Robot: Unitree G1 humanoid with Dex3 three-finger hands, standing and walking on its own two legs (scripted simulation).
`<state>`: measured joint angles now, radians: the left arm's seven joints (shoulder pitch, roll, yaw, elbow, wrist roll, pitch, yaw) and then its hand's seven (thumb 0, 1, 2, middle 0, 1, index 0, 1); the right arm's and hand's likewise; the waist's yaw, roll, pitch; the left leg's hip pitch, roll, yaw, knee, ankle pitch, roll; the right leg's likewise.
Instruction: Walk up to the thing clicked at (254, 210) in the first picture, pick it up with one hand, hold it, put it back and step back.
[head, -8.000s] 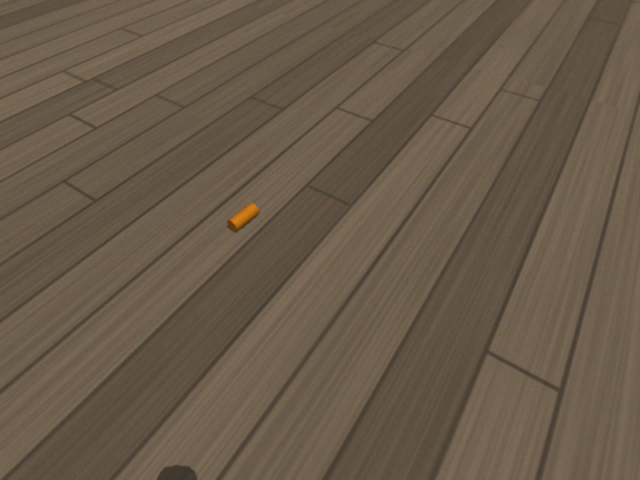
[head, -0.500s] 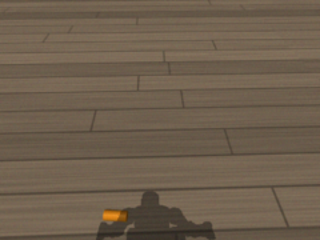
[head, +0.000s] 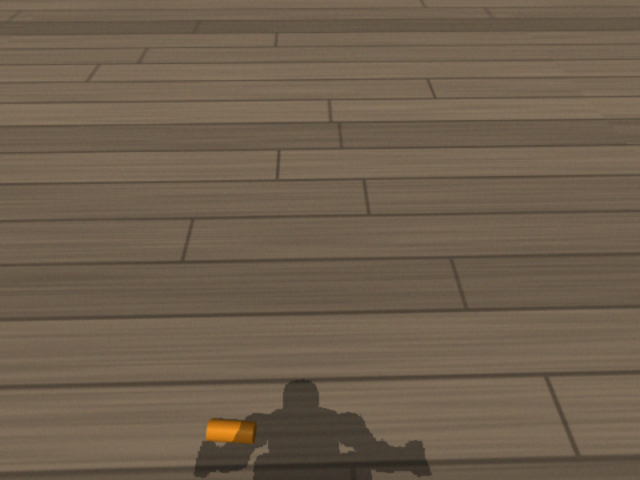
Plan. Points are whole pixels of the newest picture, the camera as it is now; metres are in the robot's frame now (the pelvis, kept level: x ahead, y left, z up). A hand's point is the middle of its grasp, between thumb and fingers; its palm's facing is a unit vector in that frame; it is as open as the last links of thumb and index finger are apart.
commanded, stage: stand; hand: left
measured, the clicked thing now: (231, 431) +0.37 +0.27 -0.75
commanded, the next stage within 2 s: rise first in 1.30 s
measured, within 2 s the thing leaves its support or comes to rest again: neither
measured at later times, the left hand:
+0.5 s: hand out of the picture +0.07 +0.26 -0.16, palm faces -0.03 -0.94 -0.34, open 7.4 cm
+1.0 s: hand out of the picture +0.07 +0.26 -0.16, palm faces -0.03 -0.94 -0.34, open 7.4 cm
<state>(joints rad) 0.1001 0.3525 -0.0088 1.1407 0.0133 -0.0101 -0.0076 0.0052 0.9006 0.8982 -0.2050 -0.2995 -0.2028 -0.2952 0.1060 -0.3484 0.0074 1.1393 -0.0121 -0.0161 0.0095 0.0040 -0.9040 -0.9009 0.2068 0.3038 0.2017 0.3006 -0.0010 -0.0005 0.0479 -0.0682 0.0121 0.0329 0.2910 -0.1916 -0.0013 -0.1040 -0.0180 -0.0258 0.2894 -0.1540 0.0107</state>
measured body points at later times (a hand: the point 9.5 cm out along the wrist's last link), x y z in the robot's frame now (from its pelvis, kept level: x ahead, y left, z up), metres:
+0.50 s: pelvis +0.00 +0.00 +0.00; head +0.01 +0.00 +0.45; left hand +0.08 +0.30 -0.13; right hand +0.08 -0.30 -0.13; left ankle -0.02 +0.12 -0.75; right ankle +0.00 -0.12 -0.75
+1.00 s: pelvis +0.00 +0.00 +0.00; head +0.01 +0.00 +0.45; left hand +0.07 +0.31 -0.13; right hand +0.08 -0.30 -0.13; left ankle -0.02 +0.12 -0.75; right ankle +0.00 -0.12 -0.75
